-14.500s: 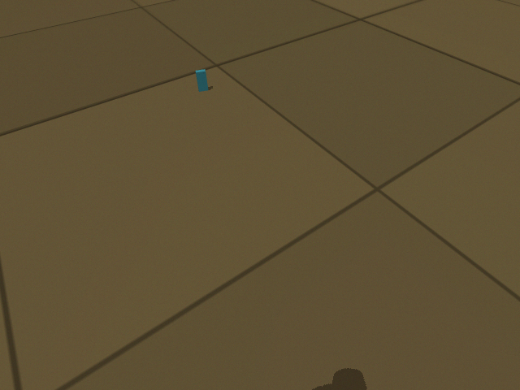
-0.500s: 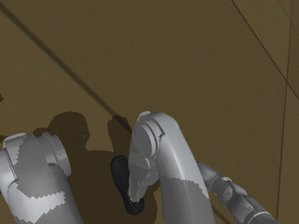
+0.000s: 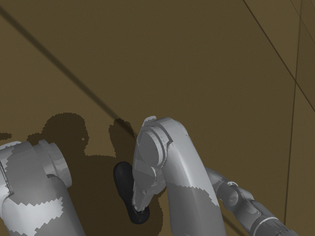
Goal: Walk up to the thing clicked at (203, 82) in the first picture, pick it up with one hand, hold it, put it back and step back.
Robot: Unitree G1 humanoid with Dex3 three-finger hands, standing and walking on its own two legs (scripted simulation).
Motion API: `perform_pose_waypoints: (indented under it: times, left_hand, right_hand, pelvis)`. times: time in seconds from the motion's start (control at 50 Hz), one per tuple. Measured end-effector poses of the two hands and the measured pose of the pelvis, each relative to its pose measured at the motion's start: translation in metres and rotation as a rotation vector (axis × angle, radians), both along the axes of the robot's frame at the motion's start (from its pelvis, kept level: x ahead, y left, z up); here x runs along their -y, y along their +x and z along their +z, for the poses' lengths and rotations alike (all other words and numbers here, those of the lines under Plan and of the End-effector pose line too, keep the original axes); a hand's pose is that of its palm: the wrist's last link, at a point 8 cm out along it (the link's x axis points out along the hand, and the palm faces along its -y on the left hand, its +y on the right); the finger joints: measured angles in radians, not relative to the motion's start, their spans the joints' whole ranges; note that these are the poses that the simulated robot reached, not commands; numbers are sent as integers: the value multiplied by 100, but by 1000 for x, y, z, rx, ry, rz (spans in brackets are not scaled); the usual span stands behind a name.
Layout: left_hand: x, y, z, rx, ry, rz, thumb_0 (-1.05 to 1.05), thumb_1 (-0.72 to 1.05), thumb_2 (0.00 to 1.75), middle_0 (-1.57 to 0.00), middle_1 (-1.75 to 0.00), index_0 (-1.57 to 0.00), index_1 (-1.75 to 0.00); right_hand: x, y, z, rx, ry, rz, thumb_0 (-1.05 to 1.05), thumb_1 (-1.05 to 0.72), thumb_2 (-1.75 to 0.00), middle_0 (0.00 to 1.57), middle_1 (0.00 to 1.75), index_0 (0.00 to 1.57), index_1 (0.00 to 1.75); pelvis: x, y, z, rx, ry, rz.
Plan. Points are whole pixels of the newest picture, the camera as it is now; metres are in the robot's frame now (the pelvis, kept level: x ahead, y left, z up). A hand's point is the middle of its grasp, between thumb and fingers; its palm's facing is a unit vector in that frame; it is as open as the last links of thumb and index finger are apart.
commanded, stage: close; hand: left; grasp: from the side
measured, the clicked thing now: out of the picture +0.43 +0.31 -0.20
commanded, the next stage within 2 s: settle in 1.06 s
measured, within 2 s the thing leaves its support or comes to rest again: leaves its support in 1.28 s
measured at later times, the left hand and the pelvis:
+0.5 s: hand out of the picture +0.42 +0.31 -0.17, palm faces +0.43 -0.90 +0.00, open 9.7 cm; pelvis +0.00 +0.00 +0.00, yaw -1 degrees
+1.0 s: hand out of the picture +0.42 +0.32 -0.16, palm faces +0.46 -0.89 +0.01, open 7.8 cm; pelvis +0.00 +0.00 +0.00, yaw -1 degrees
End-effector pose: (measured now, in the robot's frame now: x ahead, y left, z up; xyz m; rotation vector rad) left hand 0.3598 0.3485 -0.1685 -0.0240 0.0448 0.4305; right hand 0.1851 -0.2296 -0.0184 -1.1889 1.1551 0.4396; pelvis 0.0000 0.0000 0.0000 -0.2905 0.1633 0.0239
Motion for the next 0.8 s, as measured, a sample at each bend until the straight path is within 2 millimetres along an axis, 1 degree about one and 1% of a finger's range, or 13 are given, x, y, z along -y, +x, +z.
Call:
perform_pose_waypoints:
  times: [0.16,0.26,0.4,0.52,0.68,0.72,0.8]
  left_hand:
    - [-9,3,4,6,22,15,-1,-26,23,-25,-21,-24,-20]
    - [-6,9,5,-2,22,-8,-1,-14,31,-34,-29,-33,-29]
    - [-1,13,3,0,-2,27,-1,5,44,-47,-42,-46,-41]
    - [-4,15,3,-1,20,20,0,20,56,-60,-55,-59,-54]
    - [-11,17,7,0,22,42,-1,25,65,-77,-73,-72,-71]
    - [-12,18,8,-2,21,38,-1,24,67,-80,-77,-76,-76]
    - [-12,20,8,-6,12,44,0,16,70,-82,-84,-79,-82]
  right_hand:
    - [2,-10,0,-35,-16,-16,0,-91,-90,21,30,21,30]
    - [3,-13,1,-36,-16,-26,0,-91,-90,21,30,21,30]
    - [3,-14,5,-29,-21,-26,0,-90,-89,21,30,21,30]
    - [6,-15,4,-35,-34,-28,0,-89,-89,21,30,21,30]
    - [7,-18,3,-42,-36,-37,0,-89,-89,21,30,21,30]
    - [7,-18,4,-41,-36,-39,0,-89,-89,21,30,21,30]
    - [7,-18,4,-35,-34,-43,0,-89,-89,21,30,21,30]
  pelvis:
    - [-1,0,1,-1,-6,0]
    - [-2,0,2,-3,-10,-2]
    - [-2,-1,3,1,-12,-8]
    - [-1,-2,3,3,-10,-9]
    - [-1,-1,4,-2,-7,-9]
    - [-1,-1,4,-3,-8,-9]
    - [-1,-2,4,-4,-9,-10]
